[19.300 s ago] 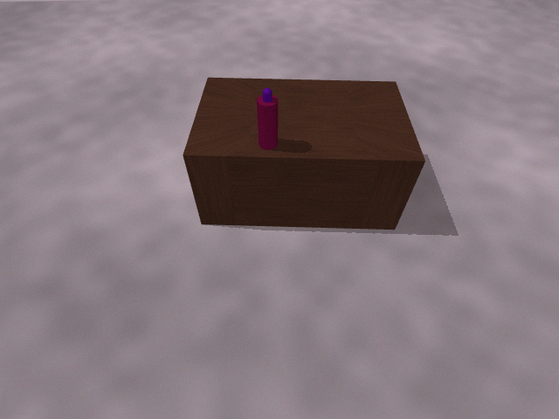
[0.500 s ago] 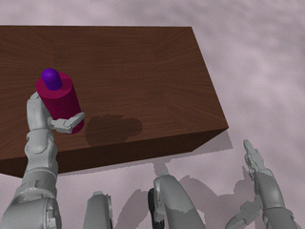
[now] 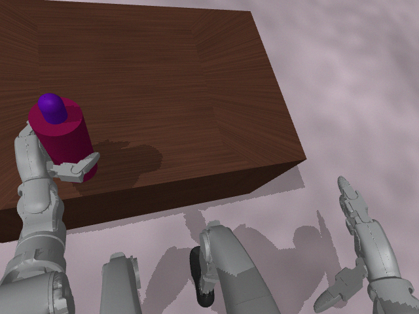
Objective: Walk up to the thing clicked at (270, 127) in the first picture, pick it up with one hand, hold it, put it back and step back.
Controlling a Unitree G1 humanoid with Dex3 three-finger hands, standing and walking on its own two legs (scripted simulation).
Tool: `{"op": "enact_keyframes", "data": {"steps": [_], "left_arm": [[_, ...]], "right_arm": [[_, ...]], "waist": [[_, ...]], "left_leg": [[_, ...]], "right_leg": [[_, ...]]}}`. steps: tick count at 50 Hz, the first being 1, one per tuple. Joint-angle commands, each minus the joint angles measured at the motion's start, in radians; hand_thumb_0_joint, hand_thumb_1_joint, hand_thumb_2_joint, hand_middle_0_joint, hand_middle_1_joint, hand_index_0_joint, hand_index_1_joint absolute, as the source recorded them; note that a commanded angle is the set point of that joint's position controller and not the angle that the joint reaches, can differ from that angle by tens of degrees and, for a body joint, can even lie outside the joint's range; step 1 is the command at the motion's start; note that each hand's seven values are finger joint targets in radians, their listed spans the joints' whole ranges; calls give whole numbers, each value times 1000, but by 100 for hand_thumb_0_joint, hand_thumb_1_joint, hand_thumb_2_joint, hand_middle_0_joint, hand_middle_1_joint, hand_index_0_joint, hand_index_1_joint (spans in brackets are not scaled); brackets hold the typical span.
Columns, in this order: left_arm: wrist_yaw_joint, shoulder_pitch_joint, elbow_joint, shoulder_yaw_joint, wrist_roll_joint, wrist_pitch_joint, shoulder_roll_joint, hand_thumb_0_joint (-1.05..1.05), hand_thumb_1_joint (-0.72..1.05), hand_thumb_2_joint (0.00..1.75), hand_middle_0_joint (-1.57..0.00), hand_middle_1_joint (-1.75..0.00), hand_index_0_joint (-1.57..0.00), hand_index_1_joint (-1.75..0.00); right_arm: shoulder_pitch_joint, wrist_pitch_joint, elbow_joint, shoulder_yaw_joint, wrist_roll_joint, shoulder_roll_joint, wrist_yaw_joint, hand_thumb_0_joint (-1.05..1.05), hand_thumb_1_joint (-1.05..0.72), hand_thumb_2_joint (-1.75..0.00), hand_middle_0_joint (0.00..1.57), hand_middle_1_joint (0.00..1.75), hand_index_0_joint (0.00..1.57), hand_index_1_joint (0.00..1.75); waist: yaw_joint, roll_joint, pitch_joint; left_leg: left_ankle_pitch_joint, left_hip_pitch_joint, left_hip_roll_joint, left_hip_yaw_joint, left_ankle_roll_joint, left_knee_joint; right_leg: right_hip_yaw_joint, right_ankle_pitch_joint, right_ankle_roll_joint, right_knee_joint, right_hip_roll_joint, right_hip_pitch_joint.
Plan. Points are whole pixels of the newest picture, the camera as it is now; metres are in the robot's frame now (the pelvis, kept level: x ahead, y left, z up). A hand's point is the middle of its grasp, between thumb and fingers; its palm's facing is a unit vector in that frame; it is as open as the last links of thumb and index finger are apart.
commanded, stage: lower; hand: left
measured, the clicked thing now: (67, 140) +0.46 +0.17 -0.04
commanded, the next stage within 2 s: loosen in 0.18 s
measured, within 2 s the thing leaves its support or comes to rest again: rests again in 1.04 s
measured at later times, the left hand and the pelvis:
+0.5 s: hand (69, 149) +0.46 +0.17 -0.08, palm faces +0.11 -0.99 -0.02, open 10.1 cm; pelvis -0.01 +0.00 -0.01, yaw +0 degrees
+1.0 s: hand (66, 141) +0.47 +0.17 -0.07, palm faces +0.10 -0.99 -0.02, open 16.6 cm; pelvis -0.02 +0.00 -0.01, yaw +0 degrees
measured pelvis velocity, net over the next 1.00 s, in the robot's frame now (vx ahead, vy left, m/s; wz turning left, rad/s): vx -0.02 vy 0.00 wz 0.00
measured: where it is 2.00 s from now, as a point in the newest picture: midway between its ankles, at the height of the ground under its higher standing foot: (169, 309)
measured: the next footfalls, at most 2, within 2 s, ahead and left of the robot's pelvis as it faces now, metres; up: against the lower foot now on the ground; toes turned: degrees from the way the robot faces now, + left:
none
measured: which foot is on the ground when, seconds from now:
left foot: down 0.00-1.00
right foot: down 0.00-1.00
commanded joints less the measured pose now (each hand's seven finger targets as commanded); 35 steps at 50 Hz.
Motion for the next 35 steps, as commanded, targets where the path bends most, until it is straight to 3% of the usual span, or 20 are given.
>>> {"op": "enact_keyframes", "data": {"steps": [1,2,5,6,9,11,12,13,15,17,18,19,21,22,23,24,26,27,31,35], "left_arm": [[0,-448,-312,20,-29,-139,187,0,26,125,-123,-135,-124,-135],[3,-459,-333,30,-32,-145,199,0,24,124,-122,-134,-124,-135],[8,-429,-293,40,-29,-138,201,0,25,123,-121,-133,-123,-133],[3,-406,-268,11,-31,-138,154,0,25,124,-120,-132,-122,-133],[9,-442,-280,40,-17,-150,222,0,25,123,-121,-133,-123,-133],[9,-447,-288,41,-17,-157,216,0,25,124,-122,-135,-124,-135],[6,-428,-230,16,-16,-153,171,0,24,124,-122,-134,-123,-134],[8,-440,-213,16,-18,-154,163,0,25,125,-121,-133,-123,-134],[12,-470,-218,50,-8,-159,225,0,29,116,-124,-130,-128,-128],[8,-463,-201,28,-9,-160,188,0,13,100,-111,-114,-117,-112],[8,-499,-260,37,-14,-167,205,0,6,92,-106,-108,-112,-104],[5,-481,-210,33,-16,-161,191,0,3,84,-103,-102,-108,-97],[6,-490,-229,49,-11,-162,227,0,-8,68,-97,-91,-102,-86],[1,-454,-170,26,-10,-153,184,0,-13,60,-94,-87,-100,-82],[3,-514,-240,38,-7,-163,216,0,-19,54,-91,-82,-96,-77],[0,-470,-178,31,-11,-153,192,0,-27,53,-83,-74,-88,-72],[-1,-512,-227,44,-5,-153,235,0,-38,39,-70,-60,-73,-58],[-1,-491,-164,30,-3,-145,203,0,-42,33,-66,-55,-69,-53],[4,-449,-69,40,17,-134,201,0,-50,23,-53,-40,-55,-39],[3,-438,-46,39,21,-131,184,0,-51,19,-45,-34,-48,-32]], "right_arm": [[67,-49,-182,-142,9,-179,-28,0,55,-5,5,5,5,5],[79,-49,-186,-130,9,-173,-27,0,55,-5,5,5,5,5],[79,-46,-193,-148,11,-185,-26,0,56,-5,5,5,5,5],[71,-48,-221,-135,12,-176,-24,0,56,-5,5,5,5,5],[57,-48,-227,-140,13,-192,-24,0,56,-5,5,5,5,5],[70,-46,-226,-149,10,-191,-21,0,56,-5,5,5,5,5],[81,-44,-221,-133,12,-173,-18,0,56,-5,5,5,5,5],[82,-42,-211,-132,16,-175,-18,0,56,-5,5,5,5,5],[63,-45,-232,-163,14,-200,-21,0,56,-4,5,5,5,5],[72,-46,-234,-156,12,-194,-19,0,56,-4,5,5,5,5],[85,-45,-219,-158,12,-190,-17,0,56,-4,5,5,5,5],[78,-46,-239,-153,16,-190,-19,0,56,-4,5,5,5,5],[73,-48,-242,-155,16,-195,-19,0,56,-3,5,5,5,5],[78,-47,-240,-153,16,-193,-17,0,55,-4,5,5,5,5],[81,-47,-220,-147,12,-185,-16,0,55,-3,5,5,5,5],[79,-47,-233,-153,14,-193,-18,0,54,-4,5,5,5,5],[73,-50,-236,-154,14,-193,-19,0,54,-4,5,5,5,5],[68,-48,-237,-151,16,-191,-19,0,54,-4,5,5,5,5],[64,-41,-225,-150,17,-187,-15,0,56,-4,5,5,5,5],[77,-40,-221,-152,17,-185,-10,0,56,-4,5,5,5,5]], "waist": [[12,348,-636],[18,343,-634],[13,340,-636],[3,324,-624],[13,346,-621],[6,368,-631],[-9,350,-604],[-10,337,-573],[-12,333,-592],[-18,334,-580],[-15,367,-600],[-20,343,-586],[-10,343,-591],[-23,335,-587],[-15,366,-595],[-21,345,-588],[-15,346,-614],[-19,332,-587],[-12,307,-510],[-14,297,-514]], "left_leg": [[396,341,-33,3,-7,-221],[394,339,-35,1,-7,-223],[410,319,-38,6,-3,-203],[406,324,-36,1,-3,-206],[396,334,-35,-3,-8,-210],[400,342,-34,-4,-10,-204],[386,319,-34,-5,-8,-202],[368,310,-33,-13,-11,-214],[325,285,-36,-2,-2,-199],[308,292,-35,-8,-6,-207],[312,307,-35,-6,-8,-207],[301,307,-36,-10,-8,-211],[295,292,-37,-8,-8,-210],[313,297,-36,-7,-6,-202],[304,286,-37,-3,-8,-203],[319,299,-38,-7,-6,-202],[307,278,-40,3,-2,-189],[291,269,-40,-3,-4,-201],[223,229,-39,-3,-3,-222],[258,241,-39,-4,-4,-220]], "right_leg": [[22,266,-60,-93,50,432],[17,264,-60,-87,52,432],[24,283,-58,-81,49,433],[20,276,-59,-82,50,419],[8,256,-63,-69,53,389],[6,254,-65,-59,54,376],[3,247,-63,-60,53,369],[-6,229,-66,-60,55,347],[13,207,-59,-70,50,372],[5,189,-60,-69,53,351],[8,188,-62,-67,51,348],[1,181,-61,-69,52,342],[7,178,-59,-69,51,362],[4,192,-59,-69,52,351],[11,186,-59,-66,48,354],[3,198,-60,-68,51,346],[23,197,-55,-75,46,383],[12,182,-57,-72,49,362],[1,118,-57,-88,49,329],[-16,144,-60,-80,53,319]]}}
